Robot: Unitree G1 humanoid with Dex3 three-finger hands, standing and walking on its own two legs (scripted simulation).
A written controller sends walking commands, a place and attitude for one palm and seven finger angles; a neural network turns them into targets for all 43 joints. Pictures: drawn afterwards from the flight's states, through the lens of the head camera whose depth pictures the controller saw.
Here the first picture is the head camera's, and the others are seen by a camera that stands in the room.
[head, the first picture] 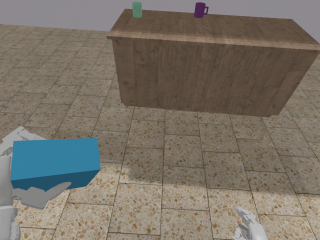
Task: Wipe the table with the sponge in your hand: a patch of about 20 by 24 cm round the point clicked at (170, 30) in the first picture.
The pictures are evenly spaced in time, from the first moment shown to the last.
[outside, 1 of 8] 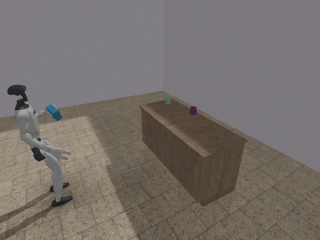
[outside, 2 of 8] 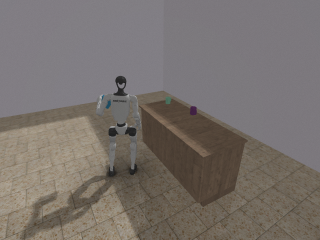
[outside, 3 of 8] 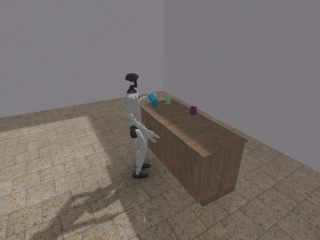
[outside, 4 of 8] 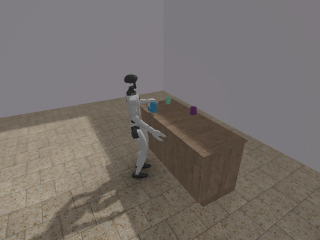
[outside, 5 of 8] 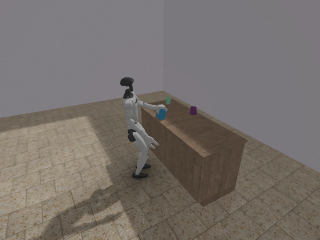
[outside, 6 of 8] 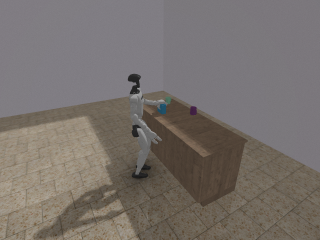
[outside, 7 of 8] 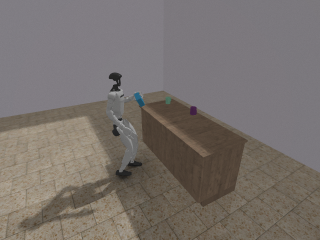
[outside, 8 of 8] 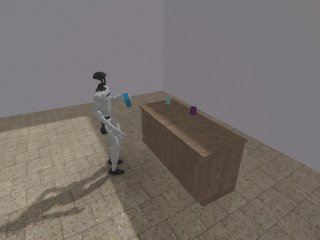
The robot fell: no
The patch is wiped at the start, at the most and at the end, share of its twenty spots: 0.00 1.00 1.00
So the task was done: yes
